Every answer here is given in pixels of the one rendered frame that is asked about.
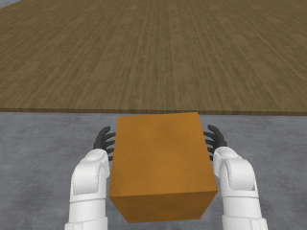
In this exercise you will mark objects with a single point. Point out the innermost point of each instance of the right robot hand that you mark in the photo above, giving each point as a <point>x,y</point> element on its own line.
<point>218,140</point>

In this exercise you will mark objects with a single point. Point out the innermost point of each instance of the carton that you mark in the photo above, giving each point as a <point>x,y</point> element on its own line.
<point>161,169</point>

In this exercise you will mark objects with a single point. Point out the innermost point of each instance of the robot right forearm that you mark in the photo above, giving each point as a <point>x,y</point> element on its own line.
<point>239,191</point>

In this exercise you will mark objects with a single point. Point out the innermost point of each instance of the left robot hand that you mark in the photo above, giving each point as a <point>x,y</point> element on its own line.
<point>101,144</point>

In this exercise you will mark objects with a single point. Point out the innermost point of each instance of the robot left forearm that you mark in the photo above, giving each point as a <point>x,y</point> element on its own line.
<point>87,210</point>

